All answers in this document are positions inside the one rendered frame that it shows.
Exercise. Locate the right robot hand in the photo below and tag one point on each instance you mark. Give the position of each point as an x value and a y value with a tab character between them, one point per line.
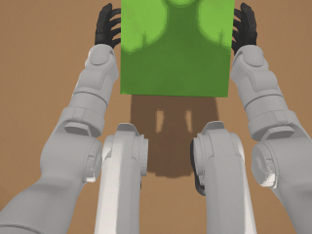
246	34

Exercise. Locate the robot left upper arm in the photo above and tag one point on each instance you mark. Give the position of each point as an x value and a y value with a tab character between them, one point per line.
46	207

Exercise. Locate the left robot hand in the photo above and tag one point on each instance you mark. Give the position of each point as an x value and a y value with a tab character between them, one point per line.
104	34

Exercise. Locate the robot right thigh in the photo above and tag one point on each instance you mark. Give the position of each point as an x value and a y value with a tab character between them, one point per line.
228	197

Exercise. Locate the right robot forearm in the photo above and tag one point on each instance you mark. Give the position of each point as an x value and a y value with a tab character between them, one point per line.
268	114

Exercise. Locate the robot right upper arm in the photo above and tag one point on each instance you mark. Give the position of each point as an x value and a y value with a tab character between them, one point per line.
285	166

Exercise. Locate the left robot forearm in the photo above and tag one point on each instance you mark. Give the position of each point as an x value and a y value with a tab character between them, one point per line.
84	115

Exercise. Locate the robot right shin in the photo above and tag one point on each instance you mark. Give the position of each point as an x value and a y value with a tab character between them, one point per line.
237	143

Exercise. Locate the carton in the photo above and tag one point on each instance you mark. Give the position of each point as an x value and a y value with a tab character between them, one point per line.
176	48

